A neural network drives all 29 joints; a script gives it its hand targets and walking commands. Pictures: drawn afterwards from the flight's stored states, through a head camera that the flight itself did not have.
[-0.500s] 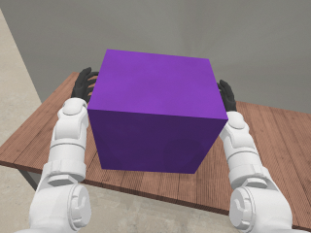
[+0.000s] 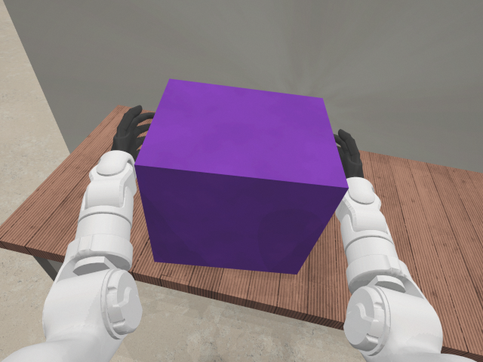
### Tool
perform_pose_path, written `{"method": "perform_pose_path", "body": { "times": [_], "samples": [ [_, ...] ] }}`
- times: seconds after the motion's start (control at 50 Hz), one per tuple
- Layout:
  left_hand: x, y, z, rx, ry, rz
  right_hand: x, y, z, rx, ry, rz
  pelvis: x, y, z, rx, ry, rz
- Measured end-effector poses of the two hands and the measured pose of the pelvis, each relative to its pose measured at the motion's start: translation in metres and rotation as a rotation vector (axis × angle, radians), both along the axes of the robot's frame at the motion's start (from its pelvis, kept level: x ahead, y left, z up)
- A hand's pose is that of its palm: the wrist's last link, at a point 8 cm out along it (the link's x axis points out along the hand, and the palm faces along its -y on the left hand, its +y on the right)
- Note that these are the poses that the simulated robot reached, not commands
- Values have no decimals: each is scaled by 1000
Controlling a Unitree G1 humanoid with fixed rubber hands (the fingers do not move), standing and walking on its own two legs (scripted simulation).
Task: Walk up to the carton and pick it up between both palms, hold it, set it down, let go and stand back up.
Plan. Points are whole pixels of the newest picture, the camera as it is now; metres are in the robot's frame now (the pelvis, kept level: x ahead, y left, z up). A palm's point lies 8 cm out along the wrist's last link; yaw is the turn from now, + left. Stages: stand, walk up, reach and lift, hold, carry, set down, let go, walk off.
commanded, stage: set down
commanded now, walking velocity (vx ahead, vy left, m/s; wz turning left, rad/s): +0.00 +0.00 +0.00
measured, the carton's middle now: (236, 181) +0.43 +0.02 +0.07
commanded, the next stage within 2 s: none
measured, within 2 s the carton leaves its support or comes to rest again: rests again in 1.58 s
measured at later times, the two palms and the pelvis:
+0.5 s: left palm (147, 156) +0.44 +0.19 +0.11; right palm (351, 185) +0.42 -0.19 +0.10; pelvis +0.01 +0.01 +0.00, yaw -2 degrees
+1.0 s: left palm (146, 167) +0.44 +0.19 +0.09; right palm (346, 189) +0.42 -0.19 +0.08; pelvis +0.00 +0.00 +0.00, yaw -2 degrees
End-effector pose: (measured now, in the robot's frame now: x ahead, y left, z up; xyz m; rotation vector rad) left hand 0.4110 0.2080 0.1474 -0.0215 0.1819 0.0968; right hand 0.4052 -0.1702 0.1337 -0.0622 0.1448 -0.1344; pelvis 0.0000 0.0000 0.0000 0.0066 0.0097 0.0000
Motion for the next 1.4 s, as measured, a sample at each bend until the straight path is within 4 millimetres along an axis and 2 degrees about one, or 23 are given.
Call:
{"method": "perform_pose_path", "body": {
  "times": [0.16,0.3,0.44,0.58,0.72,0.86,1.26,1.4],
  "samples": [
    [6,-2,-14,-2,25,-14,-1,-2,-11,6,22,-12,-4,5,0,-4,45,-7],
    [17,-12,-20,9,48,-31,2,-12,-20,9,43,-30,-1,6,0,-5,88,-13],
    [30,-21,-29,5,62,-43,9,-20,-29,8,58,-44,3,5,-1,-1,116,-28],
    [35,-20,-43,15,73,-32,18,-20,-44,2,70,-30,9,4,-2,1,151,-32],
    [34,-16,-56,26,60,-21,25,-16,-51,-12,49,-16,12,2,-3,1,189,-29],
    [33,-16,-58,35,61,-20,25,-16,-50,-25,48,-11,10,0,-3,0,206,-26],
    [10,-15,-62,22,57,-19,1,-15,-51,-11,48,-17,-14,2,-3,2,191,-28],
    [13,-13,-63,19,51,-34,-2,-13,-52,-9,50,-25,-15,6,-3,3,186,-31]
  ]
}}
